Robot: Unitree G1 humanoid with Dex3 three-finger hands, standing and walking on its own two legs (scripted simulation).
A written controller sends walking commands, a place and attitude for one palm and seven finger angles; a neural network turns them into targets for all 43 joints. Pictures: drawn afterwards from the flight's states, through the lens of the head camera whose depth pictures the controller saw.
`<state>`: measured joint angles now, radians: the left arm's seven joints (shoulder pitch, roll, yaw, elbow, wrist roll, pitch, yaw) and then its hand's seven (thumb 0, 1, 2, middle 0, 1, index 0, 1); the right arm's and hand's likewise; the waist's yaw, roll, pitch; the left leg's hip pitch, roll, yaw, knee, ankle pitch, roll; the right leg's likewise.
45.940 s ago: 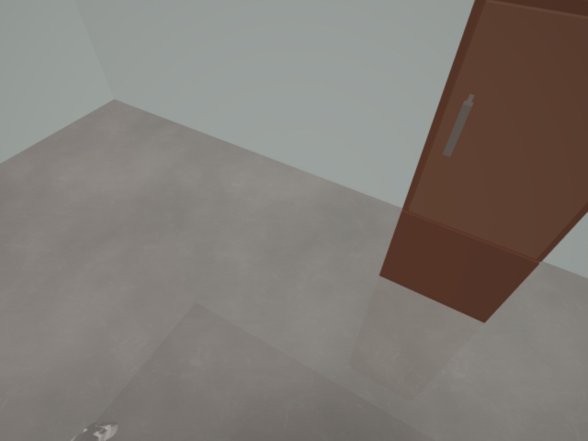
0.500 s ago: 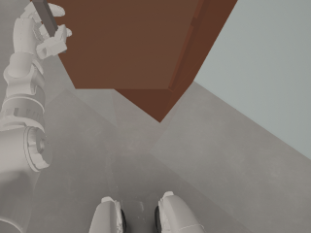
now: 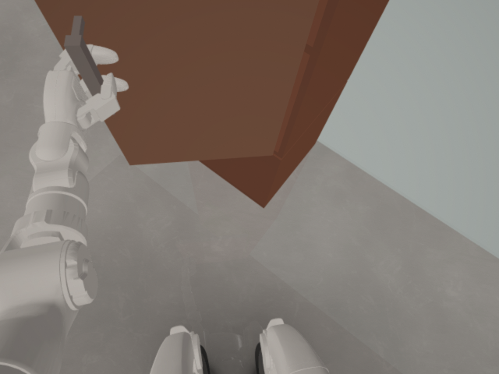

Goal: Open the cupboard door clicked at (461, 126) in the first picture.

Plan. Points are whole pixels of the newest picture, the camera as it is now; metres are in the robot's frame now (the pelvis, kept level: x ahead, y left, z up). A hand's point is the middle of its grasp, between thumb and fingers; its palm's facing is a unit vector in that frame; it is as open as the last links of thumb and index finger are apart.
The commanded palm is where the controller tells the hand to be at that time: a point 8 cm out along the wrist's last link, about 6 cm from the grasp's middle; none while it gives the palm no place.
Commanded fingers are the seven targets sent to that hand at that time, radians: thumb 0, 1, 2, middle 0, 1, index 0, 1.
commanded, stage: pull the door open along its arc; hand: left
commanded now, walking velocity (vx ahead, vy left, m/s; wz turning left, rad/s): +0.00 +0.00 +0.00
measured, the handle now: (94, 70) +0.57 +0.18 +0.08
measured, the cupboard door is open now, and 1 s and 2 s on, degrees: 44 89 89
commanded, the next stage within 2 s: open thumb and fingers to let go in 0.66 s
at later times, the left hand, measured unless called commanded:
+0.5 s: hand (170, 195) +0.36 +0.07 +0.07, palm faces +0.34 -0.94 +0.03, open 5.9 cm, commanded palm +0.29 +0.12 +0.07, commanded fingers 0.00 0.90 0.90 -0.40 -1.35 -0.40 -1.35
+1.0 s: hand (214, 230) +0.31 +0.02 +0.07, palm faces +0.34 -0.94 -0.02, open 7.0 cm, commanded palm +0.26 +0.06 +0.07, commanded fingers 0.00 -0.01 0.51 -0.34 -1.25 -0.34 -1.25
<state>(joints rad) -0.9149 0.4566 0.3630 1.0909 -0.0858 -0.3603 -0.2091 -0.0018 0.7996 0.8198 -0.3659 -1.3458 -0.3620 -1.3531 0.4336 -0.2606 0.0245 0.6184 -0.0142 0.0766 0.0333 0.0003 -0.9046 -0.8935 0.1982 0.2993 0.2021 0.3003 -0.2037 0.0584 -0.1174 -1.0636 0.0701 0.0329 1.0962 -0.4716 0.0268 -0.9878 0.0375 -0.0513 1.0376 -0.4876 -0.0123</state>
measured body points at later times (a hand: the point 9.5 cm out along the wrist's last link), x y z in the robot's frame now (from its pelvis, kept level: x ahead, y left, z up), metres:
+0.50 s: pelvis +0.02 -0.02 +0.02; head +0.08 -0.03 +0.47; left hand +0.34 +0.12 +0.07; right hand +0.18 -0.24 -0.09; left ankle +0.01 +0.10 -0.66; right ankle -0.01 -0.12 -0.66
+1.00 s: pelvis +0.00 -0.06 +0.02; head +0.05 -0.09 +0.47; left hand +0.28 +0.07 +0.08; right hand +0.18 -0.27 -0.10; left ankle +0.01 +0.10 -0.66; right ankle -0.01 -0.12 -0.66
